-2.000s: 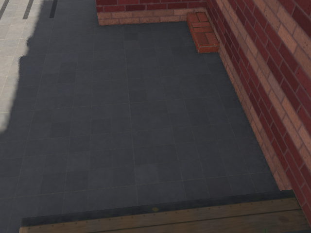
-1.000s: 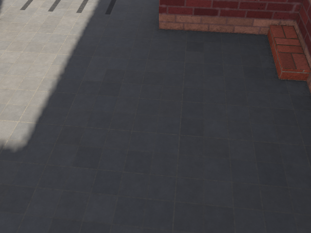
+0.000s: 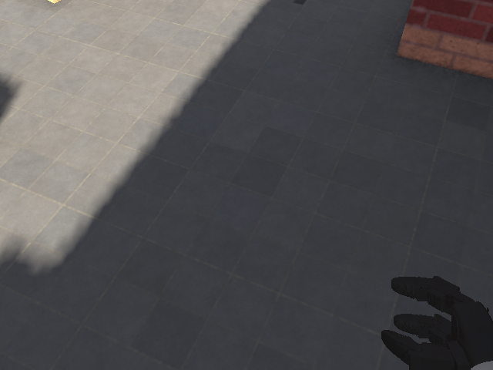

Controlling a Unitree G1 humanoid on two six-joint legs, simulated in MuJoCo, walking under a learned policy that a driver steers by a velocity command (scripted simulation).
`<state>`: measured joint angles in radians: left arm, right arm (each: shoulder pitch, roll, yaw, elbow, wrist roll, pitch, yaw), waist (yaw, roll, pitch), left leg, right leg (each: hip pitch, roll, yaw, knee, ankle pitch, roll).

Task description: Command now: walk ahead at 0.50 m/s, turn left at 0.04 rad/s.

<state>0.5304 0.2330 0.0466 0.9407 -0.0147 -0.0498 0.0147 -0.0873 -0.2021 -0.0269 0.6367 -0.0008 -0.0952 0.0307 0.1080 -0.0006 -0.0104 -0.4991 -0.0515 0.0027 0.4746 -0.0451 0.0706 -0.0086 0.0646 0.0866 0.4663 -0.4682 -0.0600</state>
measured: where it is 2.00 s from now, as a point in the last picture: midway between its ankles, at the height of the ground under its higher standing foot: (345, 287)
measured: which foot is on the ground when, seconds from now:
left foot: down 0.00-0.52, up 0.54-1.00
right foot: down 0.00-0.00, up 0.02-0.50, down 0.52-1.00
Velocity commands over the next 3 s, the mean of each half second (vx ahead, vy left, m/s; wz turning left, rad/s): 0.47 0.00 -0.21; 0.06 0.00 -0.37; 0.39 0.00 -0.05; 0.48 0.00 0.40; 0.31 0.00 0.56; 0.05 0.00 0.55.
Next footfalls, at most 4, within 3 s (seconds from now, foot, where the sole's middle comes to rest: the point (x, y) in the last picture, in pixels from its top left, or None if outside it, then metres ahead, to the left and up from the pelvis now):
0.52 right None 0.42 -0.18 -0.76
1.06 left None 0.37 0.07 -0.76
1.52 right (386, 338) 0.58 -0.28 -0.76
2.04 left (316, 223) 0.93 -0.08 -0.76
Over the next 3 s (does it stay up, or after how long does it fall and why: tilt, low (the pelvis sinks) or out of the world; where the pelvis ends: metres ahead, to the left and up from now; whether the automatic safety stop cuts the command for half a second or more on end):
stays up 0.99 -0.14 0.01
